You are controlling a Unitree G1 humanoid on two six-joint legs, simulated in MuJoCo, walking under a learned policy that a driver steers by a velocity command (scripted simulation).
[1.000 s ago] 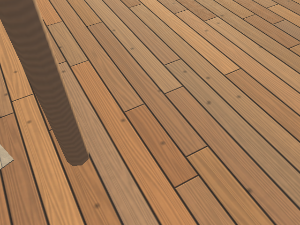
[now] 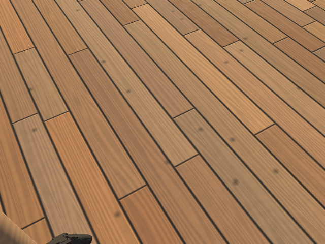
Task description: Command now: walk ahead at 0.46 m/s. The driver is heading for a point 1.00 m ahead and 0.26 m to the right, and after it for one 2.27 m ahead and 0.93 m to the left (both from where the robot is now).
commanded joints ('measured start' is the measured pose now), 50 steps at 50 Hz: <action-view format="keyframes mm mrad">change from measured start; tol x16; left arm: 1 457 271 83 83 -16 8 20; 4 234 105 34 66 -32 -18 17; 24 561 1 -14 274 -32 28 50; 50 489 -15 -22 346 -24 57 67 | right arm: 1 69 -129 -33 -62 28 -15 6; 14 -184 -14 -20 -96 -7 48 19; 50 -124 13 9 76 5 78 -20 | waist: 1 186 -202 -341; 4 74 -24 -24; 50 63 2 15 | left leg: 1 -625 -51 -55 827 -87 26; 20 -297 62 -21 -22 309 3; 23 -37 294 -229 -80 979 81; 28 -222 156 -151 -134 568 33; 50 -219 148 -134 -179 404 14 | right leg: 1 749 -454 771 -234 -89 -252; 5 303 -274 276 -268 458 -123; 10 277 -211 111 -257 787 -113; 19 295 -219 134 -188 556 -82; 24 254 -52 78 -145 -278 47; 50 270 -96 134 -241 -139 48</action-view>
